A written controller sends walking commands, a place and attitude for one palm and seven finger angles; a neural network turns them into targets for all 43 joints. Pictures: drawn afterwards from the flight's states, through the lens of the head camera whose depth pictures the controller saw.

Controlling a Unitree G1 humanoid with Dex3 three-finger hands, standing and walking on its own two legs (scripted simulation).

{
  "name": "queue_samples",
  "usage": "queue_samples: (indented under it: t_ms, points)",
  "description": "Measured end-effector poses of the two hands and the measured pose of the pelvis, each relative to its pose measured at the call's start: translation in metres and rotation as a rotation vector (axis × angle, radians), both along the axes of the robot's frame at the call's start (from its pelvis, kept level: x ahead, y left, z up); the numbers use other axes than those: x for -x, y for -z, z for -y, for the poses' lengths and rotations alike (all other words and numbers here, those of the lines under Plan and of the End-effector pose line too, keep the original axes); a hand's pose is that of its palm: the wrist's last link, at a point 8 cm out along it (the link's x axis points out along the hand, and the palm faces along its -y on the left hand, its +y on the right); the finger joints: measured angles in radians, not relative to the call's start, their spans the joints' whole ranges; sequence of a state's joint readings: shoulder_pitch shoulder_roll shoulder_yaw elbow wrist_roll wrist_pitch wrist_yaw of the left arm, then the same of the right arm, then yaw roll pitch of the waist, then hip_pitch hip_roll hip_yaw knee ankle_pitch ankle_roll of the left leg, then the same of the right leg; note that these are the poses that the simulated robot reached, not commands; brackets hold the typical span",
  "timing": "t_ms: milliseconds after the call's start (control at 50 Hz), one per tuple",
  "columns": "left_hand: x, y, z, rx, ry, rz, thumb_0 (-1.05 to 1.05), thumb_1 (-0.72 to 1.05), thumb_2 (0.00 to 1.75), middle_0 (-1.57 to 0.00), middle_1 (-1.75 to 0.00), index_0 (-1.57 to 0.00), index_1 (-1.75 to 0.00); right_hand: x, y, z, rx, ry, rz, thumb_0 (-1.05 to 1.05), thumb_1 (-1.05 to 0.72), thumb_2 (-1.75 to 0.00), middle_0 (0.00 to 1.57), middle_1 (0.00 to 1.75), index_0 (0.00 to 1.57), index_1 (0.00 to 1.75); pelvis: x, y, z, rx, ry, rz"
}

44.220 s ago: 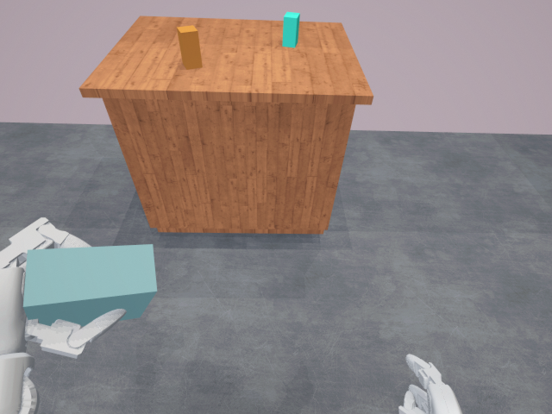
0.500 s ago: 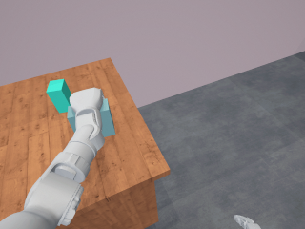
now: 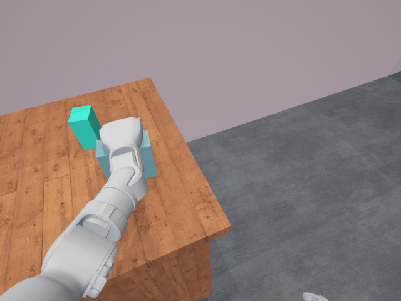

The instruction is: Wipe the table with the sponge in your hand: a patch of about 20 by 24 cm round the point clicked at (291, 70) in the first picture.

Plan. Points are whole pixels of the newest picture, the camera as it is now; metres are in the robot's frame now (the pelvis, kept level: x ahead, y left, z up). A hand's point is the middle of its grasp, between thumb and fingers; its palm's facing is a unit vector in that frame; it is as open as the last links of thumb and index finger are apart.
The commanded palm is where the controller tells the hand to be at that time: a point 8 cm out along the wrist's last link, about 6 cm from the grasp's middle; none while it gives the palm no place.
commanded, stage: wipe back along the third lane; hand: left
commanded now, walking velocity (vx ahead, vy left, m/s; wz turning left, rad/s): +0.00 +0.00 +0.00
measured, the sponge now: (130, 164) +0.41 +0.20 +0.04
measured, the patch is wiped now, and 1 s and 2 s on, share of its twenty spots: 1.00 1.00 1.00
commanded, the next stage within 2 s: slide back across to the middle lane in 1.32 s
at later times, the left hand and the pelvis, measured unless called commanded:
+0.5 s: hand (136, 163) +0.38 +0.17 +0.08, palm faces +0.04 -0.07 -1.00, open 9.5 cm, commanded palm +0.32 +0.15 +0.11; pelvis +0.02 -0.01 +0.00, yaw +1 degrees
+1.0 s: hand (145, 182) +0.33 +0.14 +0.08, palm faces +0.07 -0.09 -0.99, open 9.5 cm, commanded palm +0.28 +0.12 +0.11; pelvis +0.01 -0.02 +0.00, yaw +1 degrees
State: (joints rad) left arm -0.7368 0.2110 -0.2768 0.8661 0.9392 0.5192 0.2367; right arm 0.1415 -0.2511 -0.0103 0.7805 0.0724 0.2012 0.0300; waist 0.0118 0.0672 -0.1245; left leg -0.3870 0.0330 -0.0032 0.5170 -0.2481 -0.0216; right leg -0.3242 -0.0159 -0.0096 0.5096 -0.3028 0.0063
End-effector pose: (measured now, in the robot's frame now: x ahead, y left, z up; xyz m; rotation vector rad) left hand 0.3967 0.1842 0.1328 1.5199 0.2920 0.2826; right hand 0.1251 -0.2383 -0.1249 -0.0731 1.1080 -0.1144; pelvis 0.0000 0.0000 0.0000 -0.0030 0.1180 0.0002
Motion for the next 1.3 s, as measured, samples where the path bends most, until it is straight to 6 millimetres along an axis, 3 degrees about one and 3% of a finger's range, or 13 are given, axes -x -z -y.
queue_samples:
  t_ms: [320, 560, 860, 1300]
  points:
    - [0.019, 0.000, 0.013, 0.020, 0.008, 0.004, -0.01, -0.46, 1.10, -0.72, -1.49, -0.77, -1.41, -0.083, -0.027, -0.011, -0.030, -0.096, 0.174, 0.01, -0.91, -0.90, 0.19, 0.30, 0.20, 0.30, -0.013, 0.000, 0.007, -0.006, -0.016, 0.034]
    - [0.049, 0.000, 0.025, 0.043, 0.040, 0.057, 0.00, -0.46, 1.10, -0.71, -1.49, -0.77, -1.41, -0.117, -0.041, -0.017, -0.070, -0.150, 0.259, 0.01, -0.91, -0.90, 0.19, 0.30, 0.20, 0.30, -0.020, 0.001, 0.010, -0.011, -0.016, 0.066]
    - [0.077, 0.000, 0.039, 0.054, 0.058, 0.064, 0.01, -0.45, 1.10, -0.71, -1.49, -0.77, -1.41, -0.116, -0.044, -0.028, -0.117, -0.177, 0.301, 0.01, -0.91, -0.90, 0.19, 0.30, 0.20, 0.30, -0.010, 0.002, 0.013, -0.017, -0.011, 0.093]
    - [0.122, 0.001, 0.066, 0.096, 0.140, 0.110, 0.02, -0.45, 1.09, -0.68, -1.51, -0.78, -1.40, -0.095, -0.043, -0.008, -0.128, -0.149, 0.314, 0.02, -0.91, -0.90, 0.19, 0.30, 0.20, 0.30, 0.003, 0.003, 0.024, -0.020, 0.001, 0.133]
